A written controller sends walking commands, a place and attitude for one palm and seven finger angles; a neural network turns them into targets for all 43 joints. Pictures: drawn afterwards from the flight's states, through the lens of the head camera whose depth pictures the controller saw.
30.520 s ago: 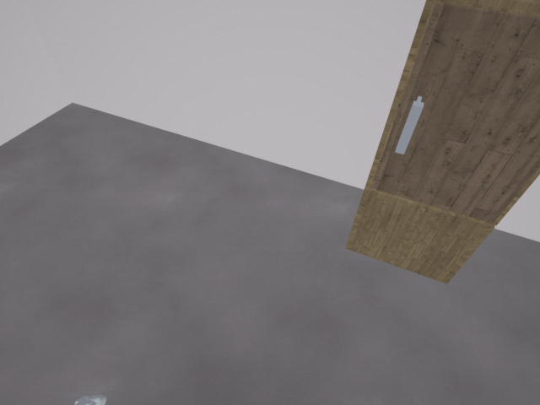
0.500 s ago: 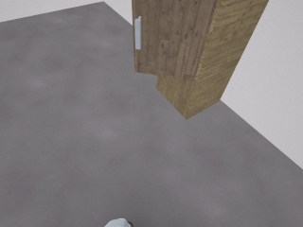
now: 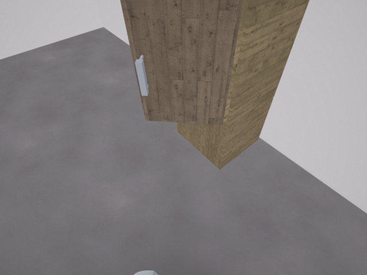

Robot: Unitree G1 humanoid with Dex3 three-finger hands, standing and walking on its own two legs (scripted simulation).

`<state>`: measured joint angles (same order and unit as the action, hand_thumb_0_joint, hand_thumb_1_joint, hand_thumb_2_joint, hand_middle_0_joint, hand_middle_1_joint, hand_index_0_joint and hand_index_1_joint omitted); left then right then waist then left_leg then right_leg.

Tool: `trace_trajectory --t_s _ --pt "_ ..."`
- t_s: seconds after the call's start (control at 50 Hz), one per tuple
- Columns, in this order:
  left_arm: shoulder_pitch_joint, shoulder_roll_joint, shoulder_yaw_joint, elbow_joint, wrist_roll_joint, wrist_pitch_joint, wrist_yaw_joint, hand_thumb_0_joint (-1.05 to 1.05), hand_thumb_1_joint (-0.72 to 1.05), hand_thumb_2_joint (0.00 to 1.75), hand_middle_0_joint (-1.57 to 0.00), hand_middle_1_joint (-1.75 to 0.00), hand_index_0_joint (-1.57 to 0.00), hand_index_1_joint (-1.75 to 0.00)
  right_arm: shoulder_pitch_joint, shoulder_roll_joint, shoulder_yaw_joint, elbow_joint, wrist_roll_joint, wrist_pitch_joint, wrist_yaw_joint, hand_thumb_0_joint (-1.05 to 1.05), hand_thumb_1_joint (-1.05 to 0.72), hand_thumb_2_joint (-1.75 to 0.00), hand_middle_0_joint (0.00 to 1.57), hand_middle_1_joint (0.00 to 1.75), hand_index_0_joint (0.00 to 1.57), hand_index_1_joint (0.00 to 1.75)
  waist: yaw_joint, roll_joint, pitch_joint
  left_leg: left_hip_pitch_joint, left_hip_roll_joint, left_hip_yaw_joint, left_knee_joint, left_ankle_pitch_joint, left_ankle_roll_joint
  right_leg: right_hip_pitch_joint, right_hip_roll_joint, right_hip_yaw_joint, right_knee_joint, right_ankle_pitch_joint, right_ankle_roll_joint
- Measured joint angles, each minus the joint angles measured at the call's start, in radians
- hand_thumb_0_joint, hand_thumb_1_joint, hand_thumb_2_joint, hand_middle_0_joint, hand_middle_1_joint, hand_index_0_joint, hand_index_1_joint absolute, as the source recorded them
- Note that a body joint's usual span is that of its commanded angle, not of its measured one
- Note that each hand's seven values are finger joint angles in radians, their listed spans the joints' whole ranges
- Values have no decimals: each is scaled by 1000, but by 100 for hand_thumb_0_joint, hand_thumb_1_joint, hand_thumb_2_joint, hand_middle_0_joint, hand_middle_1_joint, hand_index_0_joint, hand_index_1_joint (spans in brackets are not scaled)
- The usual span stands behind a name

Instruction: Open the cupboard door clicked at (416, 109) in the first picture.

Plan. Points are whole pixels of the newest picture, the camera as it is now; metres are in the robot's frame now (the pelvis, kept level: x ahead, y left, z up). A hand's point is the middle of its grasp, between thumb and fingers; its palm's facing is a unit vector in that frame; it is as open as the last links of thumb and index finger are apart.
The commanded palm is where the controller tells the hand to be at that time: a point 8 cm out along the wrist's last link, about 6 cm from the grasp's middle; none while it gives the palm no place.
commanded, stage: take the last steps up to it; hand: left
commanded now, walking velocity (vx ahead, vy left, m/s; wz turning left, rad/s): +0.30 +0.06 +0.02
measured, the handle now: (143, 75) +0.85 +0.21 -0.05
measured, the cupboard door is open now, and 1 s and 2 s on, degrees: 44 44 44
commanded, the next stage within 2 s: come to a stop and stand still in 0.52 s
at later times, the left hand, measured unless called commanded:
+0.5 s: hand (96, 250) +0.21 +0.26 -0.18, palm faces +0.04 -0.98 -0.17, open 7.4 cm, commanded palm none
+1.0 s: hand (118, 199) +0.36 +0.23 -0.18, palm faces +0.00 -0.98 -0.20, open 7.3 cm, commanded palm none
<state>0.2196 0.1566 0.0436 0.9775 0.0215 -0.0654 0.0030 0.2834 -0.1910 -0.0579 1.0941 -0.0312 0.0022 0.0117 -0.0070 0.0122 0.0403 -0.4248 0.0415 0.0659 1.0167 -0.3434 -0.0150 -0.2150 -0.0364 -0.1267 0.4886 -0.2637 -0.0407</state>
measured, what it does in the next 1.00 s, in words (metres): walks ahead: left foot, then right foot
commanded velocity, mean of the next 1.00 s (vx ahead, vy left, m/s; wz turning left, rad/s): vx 0.05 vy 0.03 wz -0.01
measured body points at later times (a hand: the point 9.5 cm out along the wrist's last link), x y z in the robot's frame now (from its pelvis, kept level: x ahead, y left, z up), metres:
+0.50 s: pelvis +0.18 +0.08 +0.00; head +0.20 +0.09 +0.45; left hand +0.21 +0.31 -0.16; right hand +0.23 -0.16 -0.15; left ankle +0.22 +0.17 -0.74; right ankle +0.19 -0.05 -0.68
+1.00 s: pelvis +0.28 +0.05 -0.01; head +0.30 +0.06 +0.44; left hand +0.36 +0.28 -0.16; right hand +0.28 -0.18 -0.16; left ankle +0.25 +0.17 -0.74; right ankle +0.28 -0.05 -0.74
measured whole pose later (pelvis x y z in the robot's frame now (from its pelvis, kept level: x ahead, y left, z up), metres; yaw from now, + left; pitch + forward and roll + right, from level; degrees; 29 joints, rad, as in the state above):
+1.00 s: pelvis +0.28 +0.05 -0.01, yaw -2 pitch +0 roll +1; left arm 0.15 0.18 0.03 1.02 0.01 0.03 0.03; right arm 0.26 -0.14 -0.04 1.06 -0.02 0.02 -0.04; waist 0.00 -0.03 0.05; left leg -0.20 0.03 0.11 0.52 -0.33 0.00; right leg -0.29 -0.05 -0.09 0.59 -0.30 -0.02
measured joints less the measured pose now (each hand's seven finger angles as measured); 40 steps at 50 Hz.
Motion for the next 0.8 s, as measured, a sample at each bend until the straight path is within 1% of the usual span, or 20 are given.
trace_trajectory --t_s 0.04,0.1,0.18,0.24,0.26,0.28,0.3,0.32,0.36,0.38,0.42,0.48,0.54,0.6,0.66,0.68,0.7,0.76,0.78,0.8 --pt "32 7 8 25 -2 -7 8 -1 94 90 -20 -30 -20 -30 -16 7 -1 -13 1 -5 2 1 -91 -90 20 30 19 30 1 -11 -5 -45 19 -1 -31 45 -15 48 3 1 -73 17 0" --pt "75 13 1 68 0 -10 2 -1 94 90 -20 -30 -20 -30 -45 13 -2 -34 5 -8 7 1 -91 -90 19 30 19 30 9 -23 -7 -82 36 4 -130 95 -27 110 -3 0 -143 20 12" --pt "127 10 -6 118 4 -3 -3 0 93 90 -20 -30 -20 -30 -92 17 1 -54 7 -10 18 1 -91 -90 19 30 19 30 34 -33 2 -78 36 20 -286 125 -20 174 -18 -3 -162 -19 42" --pt "167 9 -5 149 4 10 -5 0 92 90 -20 -30 -20 -30 -124 19 6 -71 5 -22 21 1 -91 -90 19 30 19 30 53 -45 10 -22 18 42 -415 146 -4 205 -39 0 -115 -85 72" --pt "184 7 -4 156 3 15 -6 0 92 90 -20 -30 -20 -30 -130 16 9 -80 3 -33 20 1 -91 -90 19 30 19 30 55 -45 10 10 12 49 -463 149 5 200 -47 4 -65 -123 79" --pt "204 -2 -4 158 1 22 -8 0 92 90 -20 -30 -20 -30 -134 6 11 -94 -2 -48 18 1 -91 -90 19 30 19 30 57 -24 4 32 23 38 -496 190 29 165 -43 4 32 -165 74" --pt "205 0 -6 163 -1 33 -9 0 92 90 -20 -30 -20 -30 -144 9 10 -101 -5 -60 8 1 -91 -90 20 30 19 30 50 -29 12 18 20 43 -451 219 46 110 -50 21 180 -209 62" --pt "196 6 -6 164 -1 44 -9 0 91 90 -20 -30 -20 -29 -151 17 12 -106 -6 -65 0 0 -91 -90 20 30 19 30 48 -44 23 13 12 55 -405 191 56 46 -53 52 338 -241 45" --pt "166 17 -3 161 2 58 -7 1 91 90 -20 -30 -20 -29 -144 32 19 -112 -5 -67 -11 0 -91 -90 20 30 19 30 47 -63 26 30 -1 74 -386 131 64 -85 -49 82 579 -222 26" --pt "145 21 0 154 4 62 -8 1 91 90 -20 -30 -20 -29 -134 37 22 -111 -5 -66 -17 0 -91 -90 20 30 19 30 46 -65 25 46 -8 78 -403 120 65 -140 -49 83 644 -193 23" --pt "102 24 4 130 8 62 -12 1 91 90 -20 -30 -20 -29 -109 44 23 -98 -2 -66 -28 0 -91 -90 20 30 20 30 45 -61 19 84 -20 83 -458 132 60 -223 -54 75 676 -138 24" --pt "47 20 6 85 9 58 -13 1 91 90 -20 -30 -20 -29 -71 30 15 -75 0 -66 -38 -1 -94 -90 20 30 20 30 38 -49 3 144 -35 88 -543 148 69 -284 -62 66 578 -80 31" --pt "-2 20 7 51 8 55 -11 1 92 90 -20 -30 -20 -29 -32 24 19 -51 -4 -58 -34 -1 -94 -90 20 30 20 30 24 -39 -8 196 -41 89 -596 149 68 -276 -61 57 409 -51 33" --pt "-42 26 5 29 9 55 -13 0 92 90 -20 -30 -20 -29 4 26 21 -30 -5 -47 -30 0 -93 -90 20 30 20 30 6 -34 -12 231 -42 90 -603 124 56 -229 -52 54 263 -37 33" --pt "-62 35 1 15 9 45 -14 0 92 90 -20 -30 -20 -29 40 34 24 -8 -1 -35 -27 0 -92 -90 20 30 20 30 -6 -40 -18 243 -39 94 -544 62 36 -129 -38 55 95 13 30" --pt "-66 36 0 16 8 38 -10 0 92 90 -20 -30 -20 -29 48 35 26 0 2 -31 -27 0 -92 -90 20 30 20 30 -5 -41 -19 239 -35 97 -510 32 27 -112 -33 62 72 32 21" --pt "-72 29 -5 23 6 34 -4 0 92 90 -20 -30 -20 -29 47 31 28 8 5 -23 -27 0 -92 -90 20 30 20 30 -11 -24 -14 238 -22 88 -484 7 19 -107 -22 57 85 24 17" --pt "-80 10 -26 43 -4 28 7 0 91 90 -20 -30 -20 -29 43 28 35 24 12 -7 -33 0 -91 -90 20 30 19 30 -33 6 -9 224 -8 41 -453 -52 -7 -73 -1 30 69 0 12" --pt "-82 6 -30 49 -7 29 12 0 91 90 -20 -30 -20 -29 41 32 37 27 16 -3 -36 1 -91 -90 20 30 19 30 -35 4 -8 221 -7 31 -460 -44 -13 -62 1 25 57 -1 12" --pt "-85 3 -33 53 -9 33 16 0 91 90 -20 -30 -20 -29 39 36 38 28 20 -2 -38 1 -91 -90 20 30 19 30 -35 0 -6 222 -4 26 -481 3 -18 -53 4 21 50 -2 12"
